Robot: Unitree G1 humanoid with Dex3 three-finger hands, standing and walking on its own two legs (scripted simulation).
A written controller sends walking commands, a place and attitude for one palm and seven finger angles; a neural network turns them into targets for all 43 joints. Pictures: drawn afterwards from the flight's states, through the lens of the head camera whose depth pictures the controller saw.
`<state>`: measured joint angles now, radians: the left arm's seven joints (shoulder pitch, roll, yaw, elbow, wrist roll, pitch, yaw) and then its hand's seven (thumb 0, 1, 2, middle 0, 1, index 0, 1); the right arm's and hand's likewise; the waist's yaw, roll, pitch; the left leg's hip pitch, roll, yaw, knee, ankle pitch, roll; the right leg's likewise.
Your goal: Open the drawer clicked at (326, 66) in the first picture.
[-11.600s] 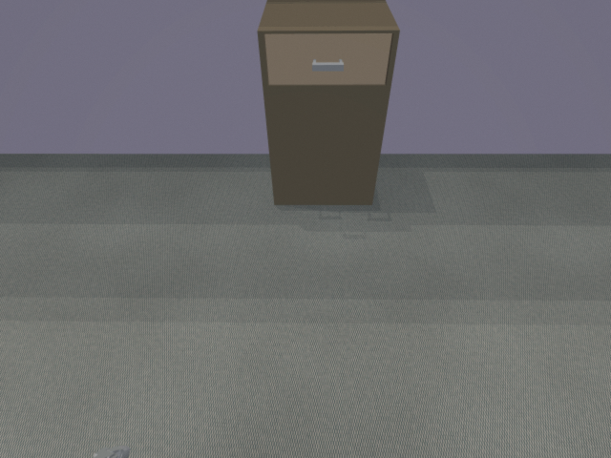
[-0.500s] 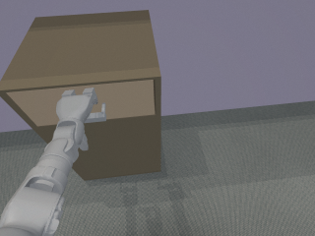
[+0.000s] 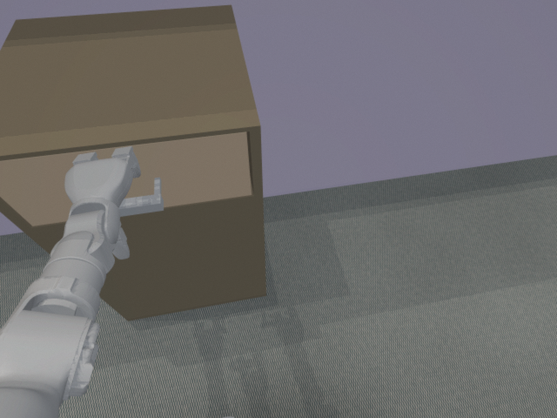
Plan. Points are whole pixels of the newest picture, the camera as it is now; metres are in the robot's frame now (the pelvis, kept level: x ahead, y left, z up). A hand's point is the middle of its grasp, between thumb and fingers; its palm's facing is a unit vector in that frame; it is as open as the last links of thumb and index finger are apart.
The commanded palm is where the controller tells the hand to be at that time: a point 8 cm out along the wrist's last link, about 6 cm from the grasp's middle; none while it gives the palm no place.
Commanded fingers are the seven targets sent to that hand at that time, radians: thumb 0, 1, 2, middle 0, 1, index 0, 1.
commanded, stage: move the hooked fingers above the handle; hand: left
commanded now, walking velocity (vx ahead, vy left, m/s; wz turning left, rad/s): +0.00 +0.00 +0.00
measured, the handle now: (130, 196) +0.50 +0.25 -0.03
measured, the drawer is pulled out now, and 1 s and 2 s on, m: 0.00 0.00 0.00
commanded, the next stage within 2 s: none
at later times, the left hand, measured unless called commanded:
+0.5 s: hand (123, 195) +0.46 +0.23 +0.03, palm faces -0.04 -0.03 -1.00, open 13.7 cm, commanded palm +0.44 +0.23 +0.08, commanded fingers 0.00 -0.50 0.30 -0.30 -1.20 -0.30 -1.20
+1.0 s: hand (126, 198) +0.46 +0.23 +0.02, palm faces -0.06 -0.03 -1.00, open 13.9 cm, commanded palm +0.44 +0.23 +0.08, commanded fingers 0.00 -0.50 0.30 -0.30 -1.20 -0.30 -1.20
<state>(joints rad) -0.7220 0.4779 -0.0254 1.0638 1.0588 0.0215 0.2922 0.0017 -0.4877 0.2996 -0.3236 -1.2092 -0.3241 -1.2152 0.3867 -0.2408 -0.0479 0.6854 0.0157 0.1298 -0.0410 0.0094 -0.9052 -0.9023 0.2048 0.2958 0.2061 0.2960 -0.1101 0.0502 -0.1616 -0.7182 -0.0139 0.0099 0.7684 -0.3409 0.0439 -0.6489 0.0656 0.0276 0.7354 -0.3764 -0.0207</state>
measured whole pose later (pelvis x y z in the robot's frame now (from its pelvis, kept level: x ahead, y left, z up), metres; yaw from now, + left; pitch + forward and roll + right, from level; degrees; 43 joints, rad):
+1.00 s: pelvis +0.01 +0.00 +0.00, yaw +1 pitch +16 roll -1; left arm -0.74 0.41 -0.08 1.04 1.05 0.06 0.32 0.00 -0.49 0.30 -0.31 -1.20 -0.31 -1.20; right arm 0.33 -0.25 -0.06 0.69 0.01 0.13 -0.03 0.01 -0.91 -0.90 0.20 0.30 0.21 0.30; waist -0.09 0.05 -0.16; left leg -0.70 -0.02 0.00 0.78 -0.36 0.04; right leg -0.63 0.06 0.01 0.74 -0.40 -0.02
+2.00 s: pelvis +0.01 +0.00 +0.00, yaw +1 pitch +16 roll -2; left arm -0.70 0.40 -0.09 0.95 1.06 -0.03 0.31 0.00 -0.49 0.30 -0.32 -1.20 -0.32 -1.20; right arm 0.34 -0.25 -0.07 0.69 0.00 0.13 -0.03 0.01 -0.91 -0.90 0.20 0.30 0.21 0.30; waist -0.08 0.05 -0.16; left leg -0.70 -0.03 -0.01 0.78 -0.36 0.05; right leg -0.62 0.05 0.01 0.74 -0.40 -0.02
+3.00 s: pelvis +0.00 +0.00 +0.00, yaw +0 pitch +16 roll -1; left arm -0.72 0.49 -0.03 1.06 1.06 0.03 0.26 0.00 -0.49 0.30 -0.32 -1.20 -0.33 -1.22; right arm 0.36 -0.24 -0.03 0.66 0.03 0.14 -0.06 0.01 -0.90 -0.90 0.21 0.30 0.21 0.30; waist -0.10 0.05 -0.16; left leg -0.70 -0.01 0.01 0.75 -0.34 0.04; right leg -0.63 0.07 0.03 0.72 -0.38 -0.02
